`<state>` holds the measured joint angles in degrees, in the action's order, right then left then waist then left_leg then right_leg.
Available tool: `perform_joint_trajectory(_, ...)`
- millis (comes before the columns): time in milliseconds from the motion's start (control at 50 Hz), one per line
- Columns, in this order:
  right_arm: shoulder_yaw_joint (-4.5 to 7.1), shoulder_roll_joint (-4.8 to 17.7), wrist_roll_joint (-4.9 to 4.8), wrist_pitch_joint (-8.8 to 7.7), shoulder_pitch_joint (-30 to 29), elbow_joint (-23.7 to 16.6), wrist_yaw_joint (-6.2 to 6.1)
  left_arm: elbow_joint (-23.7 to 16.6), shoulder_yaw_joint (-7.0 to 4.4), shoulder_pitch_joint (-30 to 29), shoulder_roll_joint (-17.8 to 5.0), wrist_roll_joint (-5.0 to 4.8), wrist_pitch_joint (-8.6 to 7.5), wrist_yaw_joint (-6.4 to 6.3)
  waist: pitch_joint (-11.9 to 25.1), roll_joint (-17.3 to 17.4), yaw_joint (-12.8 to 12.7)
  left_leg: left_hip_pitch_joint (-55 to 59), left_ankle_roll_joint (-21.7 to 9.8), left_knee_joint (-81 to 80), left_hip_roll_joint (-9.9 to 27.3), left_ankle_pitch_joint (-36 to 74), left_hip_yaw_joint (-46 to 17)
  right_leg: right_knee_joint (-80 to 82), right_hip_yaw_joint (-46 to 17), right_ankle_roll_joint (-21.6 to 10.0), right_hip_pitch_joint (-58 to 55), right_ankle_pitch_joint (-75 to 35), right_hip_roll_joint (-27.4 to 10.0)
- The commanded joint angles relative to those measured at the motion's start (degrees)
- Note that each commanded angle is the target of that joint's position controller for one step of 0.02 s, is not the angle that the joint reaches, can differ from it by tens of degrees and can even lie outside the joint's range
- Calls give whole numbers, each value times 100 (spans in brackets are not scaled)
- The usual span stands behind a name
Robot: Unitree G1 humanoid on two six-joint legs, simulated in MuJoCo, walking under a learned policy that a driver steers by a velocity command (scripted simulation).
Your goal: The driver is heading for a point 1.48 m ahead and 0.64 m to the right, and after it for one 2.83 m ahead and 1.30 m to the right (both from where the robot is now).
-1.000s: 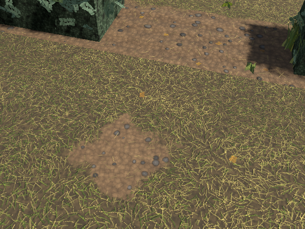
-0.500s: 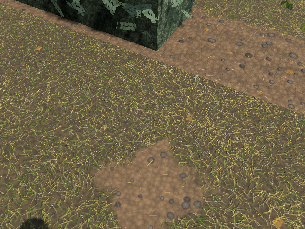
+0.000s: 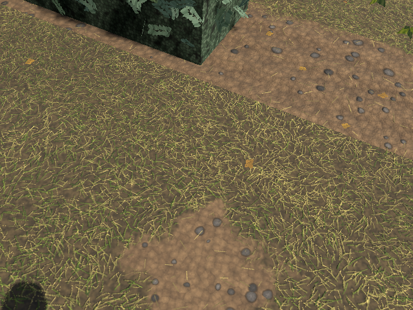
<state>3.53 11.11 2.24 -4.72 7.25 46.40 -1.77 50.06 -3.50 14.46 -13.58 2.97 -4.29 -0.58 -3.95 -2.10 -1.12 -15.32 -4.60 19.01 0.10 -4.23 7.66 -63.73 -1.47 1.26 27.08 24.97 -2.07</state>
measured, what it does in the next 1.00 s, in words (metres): steps on the spot, turning right: right foot, then left foot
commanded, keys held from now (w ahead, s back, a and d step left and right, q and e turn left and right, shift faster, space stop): e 0.80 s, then no key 0.20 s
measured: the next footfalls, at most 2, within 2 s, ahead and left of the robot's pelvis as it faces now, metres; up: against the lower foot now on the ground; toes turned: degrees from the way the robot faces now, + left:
right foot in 0.34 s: +0.00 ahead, -0.16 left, +0.00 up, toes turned -17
left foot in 0.98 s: +0.10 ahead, +0.06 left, +0.00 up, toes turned -32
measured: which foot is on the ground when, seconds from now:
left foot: down 0.00-0.34, up 0.36-0.96, down 0.98-1.00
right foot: up 0.00-0.32, down 0.34-1.00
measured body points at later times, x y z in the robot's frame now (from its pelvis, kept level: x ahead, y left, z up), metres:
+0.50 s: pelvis -0.01 -0.07 +0.01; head +0.02 -0.09 +0.45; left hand +0.20 +0.16 -0.09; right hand +0.05 -0.39 -0.09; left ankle +0.06 +0.08 -0.68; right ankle -0.04 -0.15 -0.74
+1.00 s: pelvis +0.01 -0.04 -0.01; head +0.03 -0.07 +0.44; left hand +0.28 +0.09 -0.10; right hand -0.01 -0.34 -0.12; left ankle +0.07 +0.08 -0.74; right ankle -0.04 -0.15 -0.74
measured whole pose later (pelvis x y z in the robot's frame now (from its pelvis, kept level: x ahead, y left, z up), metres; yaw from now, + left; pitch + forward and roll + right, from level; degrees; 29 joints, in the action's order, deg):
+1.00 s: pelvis +0.01 -0.04 -0.01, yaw -33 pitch +5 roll +1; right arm -0.7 16.6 0.6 -3.8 11.0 41.0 0.7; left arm 35.2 -1.4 13.5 -16.7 0.1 -4.5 5.4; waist 1.2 0.5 -0.4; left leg -17.6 1.4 29.5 0.8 -14.0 0.6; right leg -32.2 -14.2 -1.1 21.2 14.5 7.1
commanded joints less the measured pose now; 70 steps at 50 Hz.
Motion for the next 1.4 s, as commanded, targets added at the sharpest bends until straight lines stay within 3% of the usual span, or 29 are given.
perform_joint_trajectory(20, 202, 589, 44, -154, -152, -568, -103, -267, -113, 563, -370, -38, -52, 153, 619, 565, -21, 555, -1003, -1230, 1554, -156, -932, 22, -189, 173, 24, -615, -202)
perform_joint_trajectory(80, 332, 835, -2, -193, 326, -597, -136, -596, -71, 178, -275, 101, 68, 249, 539, 537, 225, 831, -1112, -1278, 1651, -408, -714, 651, 44, 267, 112, -530, -338)
perform_joint_trajectory(160, 421, 984, -23, -293, 505, -784, -143, -894, -51, -54, -354, 144, 173, 267, 483, 629, 331, 1071, -1211, -1319, 1941, -546, -695, 1524, 279, 74, -98, -140, -395)
perform_joint_trajectory(300, 475, 1348, 117, -147, 170, -1083, -235, -1037, -145, -70, -550, -104, 40, 500, 799, 707, 242, 1321, -753, -725, 2120, -200, -359, 3538, 610, -478, -1063, -1023, -112)
perform_joint_trajectory(340, 326, 1126, 112, -45, 174, -857, -182, -994, -281, 295, -756, -192, -98, 534, 942, 513, -17, 788, -303, -40, 1993, -561, -167, 4706, 512, -839, -2105, -2520, -39)
perform_joint_trajectory(360, 191, 620, 110, -23, 645, -873, -161, -1035, -430, 449, -1188, -139, -225, 429, 1319, -338, 115, 198, 303, 1220, 1280, -2081, 494, 4654, -286, -1438, -2991, -4830, -760)
perform_joint_trajectory(380, 122, 530, 21, -122, 529, -1318, -162, -1236, -572, 585, -1842, -129, -380, 350, 1295, -892, 50, -1324, 761, 2287, 407, -3342, 186, 4731, -2288, -2655, -3351, -5011, -1998)
perform_joint_trajectory(400, 177, 859, 17, -145, 239, -1158, -99, -1107, -628, 552, -1758, 65, -523, 270, 585, -86, -104, -2164, 809, 2638, 379, -3139, -798, 4915, -2171, -2497, -3130, -3948, -1863)
perform_joint_trajectory(420, 255, 1124, -22, -96, 104, -1130, -90, -1065, -632, 350, -1649, 35, -569, 268, 554, -241, -31, -2433, 858, 3012, 345, -2819, -930, 4896, -1740, -2205, -3153, -3785, -1575)
perform_joint_trajectory(440, 347, 1354, 16, -73, 258, -1019, -111, -1105, -564, 208, -1417, -103, -535, 283, 680, -327, 71, -2428, 888, 3357, 383, -2603, -962, 4794, -1475, -2046, -3129, -4056, -1443)
perform_joint_trajectory(460, 316, 1288, 83, -44, 237, -1025, -134, -1119, -482, 185, -1256, -214, -491, 302, 676, -462, 163, -2264, 874, 3582, 386, -2410, -1008, 4734, -1323, -1863, -2877, -4436, -1325)
perform_joint_trajectory(500, 206, 1021, 84, -8, 372, -1012, -72, -1305, -433, -28, -1196, -133, -378, 334, 658, -422, 353, -1811, 863, 3985, 300, -1781, -1028, 4838, -1206, -1688, -2121, -4551, -1163)
perform_joint_trajectory(600, 154, 1217, 29, 114, 409, -924, 21, -1597, -393, 237, -1254, -47, -417, 364, 772, -401, 217, -2108, 1071, 4313, 235, -1410, -1203, 4686, -1589, -1756, -2183, -4266, -1078)
perform_joint_trajectory(760, -72, 1130, 118, 170, 167, -848, -35, -1908, -281, 499, -1328, -153, -373, 430, 899, -337, -77, -2138, 1255, 3434, 292, -1720, -1145, 4313, -2444, -1829, -2271, -3456, -945)
perform_joint_trajectory(900, -281, 1015, -6, 117, 307, -843, 105, -2016, -154, 71, -1298, -234, -210, 487, 986, -318, -112, -958, 1063, 1987, 144, -1520, -872, 3977, -2786, -1687, -1526, -3026, -774)
perform_joint_trajectory(960, -324, 950, -194, 53, 524, -824, 282, -1864, 46, -274, -999, -317, -69, 636, 969, -119, 299, 463, 710, 767, 210, -2, -808, 3728, -2747, -1339, -603, -2795, -460)
perform_joint_trajectory(980, -305, 1056, -232, -18, 649, -911, 306, -1748, 100, -142, -894, -317, -46, 648, 1099, -97, 332, 947, 314, 619, 548, 786, -1082, 3596, -2628, -1026, -383, -2232, -299)
perform_joint_trajectory(1000, -270, 1461, -271, -129, 670, -1026, 319, -1741, 162, 469, -627, -346, -12, 614, 1446, 748, -41, 1583, -826, 383, 1587, 2403, -2133, 3018, -1798, -312, 24, -645, 292)
perform_joint_trajectory(1020, -349, 1276, -213, -139, 106, -1128, 459, -1643, 199, 757, -485, -228, -2, 561, 1272, 990, -331, 1301, -1407, 222, 2139, 2221, -2864, 2540, -1049, 280, 253, 335, 556)
perform_joint_trajectory(1040, -330, 1158, -253, -103, -33, -1168, 545, -1522, 112, 539, -757, -131, 65, 453, 1072, 482, -185, 849, -1141, 307, 1903, 1306, -2579, 2345, -793, 477, -38, 216, 339)
perform_joint_trajectory(1060, -449, 949, -359, -137, -246, -1163, 731, -1374, 151, 525, -633, -127, 126, 411, 839, 368, -350, 171, -563, 377, 1438, 593, -2216, 2815, -709, 601, -599, -403, 129)
perform_joint_trajectory(1100, -448, 944, -344, -114, -487, -1126, 988, -1236, 198, 454, -650, -234, 192, 461, 625, 637, -430, -630, 126, 509, 708, -57, -1579, 3246, -598, 506, -1404, -1346, 225)
perform_joint_trajectory(1160, -286, 1302, -133, -100, -264, -1165, 837, -1294, 103, 40, -1049, -246, 139, 457, 489, 380, -55, 134, 151, 546, 539, -1043, -1191, 3619, -603, -88, -478, -1076, 357)
perform_joint_trajectory(1200, -335, 1090, -149, -98, 24, -1060, 765, -1266, 114, -47, -943, -245, 154, 402, 302, 366, 98, 243, 8, 283, 644, -2494, -1336, 3861, -766, -152, -322, -233, 288)
perform_joint_trajectory(1220, -252, 1253, -136, -93, 251, -976, 707, -1329, 103, -160, -920, -194, 161, 339, 163, 535, 203, 312, -193, 41, 770, -3314, -1550, 3690, -700, -178, -117, 286, 380)
perform_joint_trajectory(1280, -160, 1232, -120, -168, 640, -885, 397, -1410, 139, -253, -589, 7, 41, 115, 40, 1063, 429, 1067, -1022, -660, 1798, -4025, -2780, 2746, -46, -159, 502, 65, 348)
perform_joint_trajectory(1320, -195, 1083, -165, -171, 281, -1006, 270, -1424, 182, -196, -406, 28, -97, 39, 1, 939, 288, 687, -968, -745, 1744, -3605, -2551, 2922, 288, -259, -196, -189, 224)
perform_joint_trajectory(1380, -34, 1396, 34, 3, -196, -1081, 222, -1200, 121, 414, -501, 47, -273, 195, -15, 795, -83, -218, -934, -339, 1254, -2845, -1671, 3238, 832, -542, -1762, -781, 485)
perform_joint_trajectory(1400, -18, 1320, 96, 3, -222, -1073, 206, -1081, 98, 783, -535, 44, -348, 229, 114, 652, -263, -223, -925, 237, 1151, -2457, -1523, 3441, 758, -655, -2132, -810, 442)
